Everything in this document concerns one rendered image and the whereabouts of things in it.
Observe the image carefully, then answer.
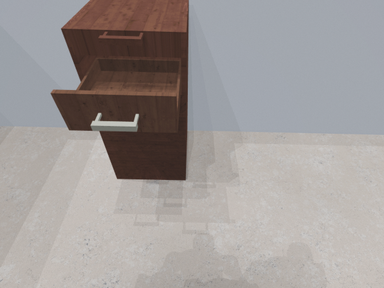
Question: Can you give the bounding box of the drawer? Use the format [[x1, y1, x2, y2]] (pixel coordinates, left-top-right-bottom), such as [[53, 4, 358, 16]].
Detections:
[[51, 58, 181, 133]]

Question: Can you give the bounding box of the handle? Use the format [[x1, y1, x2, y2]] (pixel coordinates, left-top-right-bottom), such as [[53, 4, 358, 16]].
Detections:
[[91, 113, 139, 132], [98, 35, 143, 46]]

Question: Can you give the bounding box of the cabinet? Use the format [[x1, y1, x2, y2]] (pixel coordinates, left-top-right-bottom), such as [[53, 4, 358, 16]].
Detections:
[[61, 0, 189, 181]]

